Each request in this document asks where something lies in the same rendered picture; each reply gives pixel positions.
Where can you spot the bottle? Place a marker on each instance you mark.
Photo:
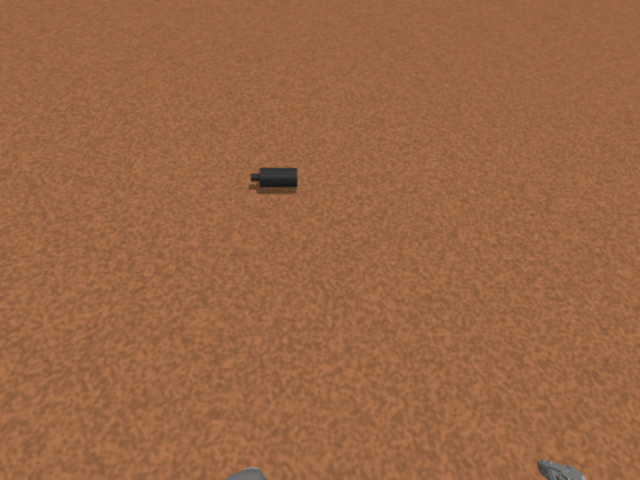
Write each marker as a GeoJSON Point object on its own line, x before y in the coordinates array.
{"type": "Point", "coordinates": [276, 177]}

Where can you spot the right robot hand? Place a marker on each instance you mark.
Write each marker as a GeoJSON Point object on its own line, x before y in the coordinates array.
{"type": "Point", "coordinates": [554, 471]}

